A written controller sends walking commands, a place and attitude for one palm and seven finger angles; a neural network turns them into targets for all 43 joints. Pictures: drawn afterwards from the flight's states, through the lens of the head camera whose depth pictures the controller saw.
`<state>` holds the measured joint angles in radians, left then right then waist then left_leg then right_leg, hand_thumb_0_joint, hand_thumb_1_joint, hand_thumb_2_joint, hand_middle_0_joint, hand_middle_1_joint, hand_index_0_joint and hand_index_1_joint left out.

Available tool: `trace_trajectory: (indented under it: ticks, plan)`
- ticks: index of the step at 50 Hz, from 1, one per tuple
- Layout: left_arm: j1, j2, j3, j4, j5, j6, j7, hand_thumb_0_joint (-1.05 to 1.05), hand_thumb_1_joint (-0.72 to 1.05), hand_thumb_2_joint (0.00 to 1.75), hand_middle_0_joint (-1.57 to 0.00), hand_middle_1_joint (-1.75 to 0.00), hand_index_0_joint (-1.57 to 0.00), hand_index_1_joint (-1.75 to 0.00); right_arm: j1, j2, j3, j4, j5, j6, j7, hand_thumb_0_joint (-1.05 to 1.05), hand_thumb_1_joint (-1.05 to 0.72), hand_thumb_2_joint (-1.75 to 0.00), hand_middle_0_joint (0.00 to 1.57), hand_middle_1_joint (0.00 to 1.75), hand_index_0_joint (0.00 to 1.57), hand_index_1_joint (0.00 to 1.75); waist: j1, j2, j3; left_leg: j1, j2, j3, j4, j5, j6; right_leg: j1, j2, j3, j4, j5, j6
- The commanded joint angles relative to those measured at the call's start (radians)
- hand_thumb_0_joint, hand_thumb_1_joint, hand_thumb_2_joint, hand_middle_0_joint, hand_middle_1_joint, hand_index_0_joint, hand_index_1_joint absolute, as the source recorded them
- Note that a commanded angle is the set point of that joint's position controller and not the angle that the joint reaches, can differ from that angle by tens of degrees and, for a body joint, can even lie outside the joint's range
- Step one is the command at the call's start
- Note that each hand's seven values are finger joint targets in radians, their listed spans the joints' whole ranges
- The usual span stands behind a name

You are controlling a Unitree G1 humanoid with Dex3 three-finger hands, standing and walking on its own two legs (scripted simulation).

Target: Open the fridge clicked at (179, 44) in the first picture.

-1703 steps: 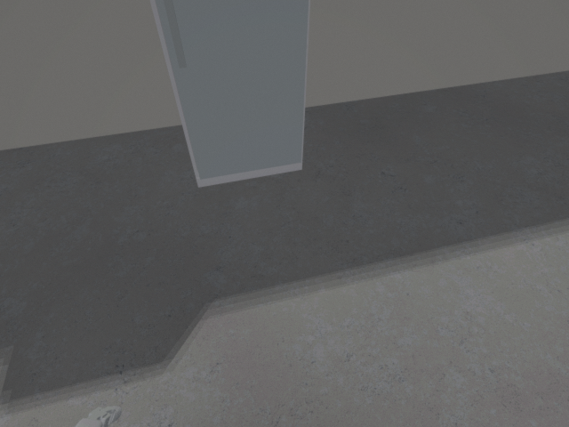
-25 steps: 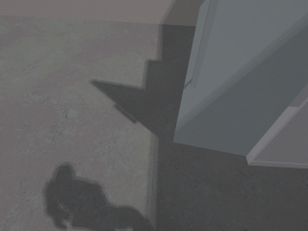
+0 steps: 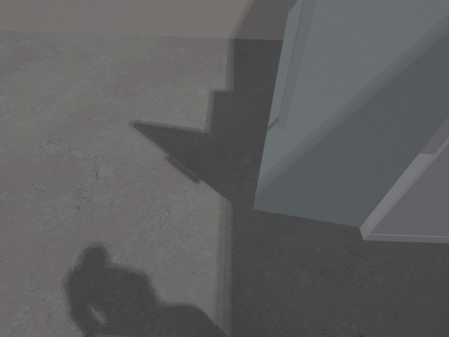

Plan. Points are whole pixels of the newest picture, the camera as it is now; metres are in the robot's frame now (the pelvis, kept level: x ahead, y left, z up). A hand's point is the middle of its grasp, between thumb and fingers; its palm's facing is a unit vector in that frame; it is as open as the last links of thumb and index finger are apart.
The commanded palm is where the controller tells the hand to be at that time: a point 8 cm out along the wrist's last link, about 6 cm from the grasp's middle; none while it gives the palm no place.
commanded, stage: look to check the result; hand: left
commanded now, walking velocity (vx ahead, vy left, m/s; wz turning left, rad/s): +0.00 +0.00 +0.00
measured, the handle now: (294, 63) +0.77 -0.15 +0.11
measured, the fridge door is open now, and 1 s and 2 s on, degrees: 81 81 81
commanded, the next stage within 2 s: stand and wait in 0.56 s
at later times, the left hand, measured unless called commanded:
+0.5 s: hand out of the picture +0.05 +0.19 -0.17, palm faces -0.01 -0.97 -0.24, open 7.4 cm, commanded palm none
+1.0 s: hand out of the picture +0.09 +0.20 -0.15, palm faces -0.02 -0.95 -0.31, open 7.4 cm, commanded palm none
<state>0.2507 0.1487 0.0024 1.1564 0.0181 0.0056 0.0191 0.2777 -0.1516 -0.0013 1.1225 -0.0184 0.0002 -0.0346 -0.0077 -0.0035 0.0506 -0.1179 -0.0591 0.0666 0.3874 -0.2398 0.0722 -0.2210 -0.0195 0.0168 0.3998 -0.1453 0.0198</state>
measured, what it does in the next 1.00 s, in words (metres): stands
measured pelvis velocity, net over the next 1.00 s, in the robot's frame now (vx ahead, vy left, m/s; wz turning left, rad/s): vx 0.01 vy -0.03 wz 0.01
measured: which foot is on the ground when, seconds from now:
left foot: down 0.00-1.00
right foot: down 0.00-1.00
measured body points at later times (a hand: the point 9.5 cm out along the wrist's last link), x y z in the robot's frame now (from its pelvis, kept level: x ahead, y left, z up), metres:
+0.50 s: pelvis +0.00 -0.01 +0.00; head +0.02 -0.02 +0.45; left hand +0.05 +0.24 -0.15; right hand +0.02 -0.26 -0.16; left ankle -0.02 +0.07 -0.74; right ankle +0.05 -0.13 -0.74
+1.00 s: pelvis +0.01 -0.03 +0.00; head +0.03 -0.04 +0.45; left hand +0.09 +0.25 -0.13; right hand +0.07 -0.32 -0.14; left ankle -0.02 +0.07 -0.74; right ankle +0.05 -0.13 -0.74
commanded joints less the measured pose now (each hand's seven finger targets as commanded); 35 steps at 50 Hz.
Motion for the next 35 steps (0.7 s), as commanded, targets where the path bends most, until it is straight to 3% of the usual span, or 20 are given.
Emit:
trace_trajectory:
  ticks: [1, 13, 35]
  plan:
    - [0.022, 0.121, 0.025, -0.033, -0.003, -0.016, 0.013, 0.0, 0.9, 0.9, -0.2, -0.3, -0.2, -0.3, 0.053, -0.118, -0.026, -0.026, 0.003, -0.017, -0.008, 0.0, -0.9, -0.9, 0.2, 0.3, 0.2, 0.3, -0.002, 0.009, 0.022, -0.077, 0.167, -0.142, -0.113, 0.069, -0.025, 0.03, -0.072, 0.06, -0.047, 0.036, -0.049]
    - [-0.021, 0.161, 0.032, -0.043, -0.003, -0.02, 0.011, 0.0, 0.9, 0.9, -0.2, -0.3, -0.2, -0.3, 0.03, -0.154, -0.032, -0.026, 0.002, -0.019, -0.006, 0.0, -0.9, -0.9, 0.2, 0.3, 0.2, 0.3, -0.002, -0.001, 0.016, -0.07, 0.173, -0.144, -0.117, 0.078, -0.025, 0.044, -0.07, 0.071, -0.047, 0.046, -0.057]
    - [-0.141, 0.284, 0.047, -0.071, -0.006, -0.035, 0.0, 0.0, 0.9, 0.9, -0.2, -0.3, -0.2, -0.3, -0.087, -0.276, -0.042, -0.039, 0.001, -0.022, 0.007, 0.0, -0.9, -0.9, 0.2, 0.3, 0.2, 0.3, -0.006, 0.006, -0.04, -0.021, 0.177, -0.141, -0.121, 0.106, -0.037, 0.091, -0.093, 0.094, -0.089, 0.09, -0.07]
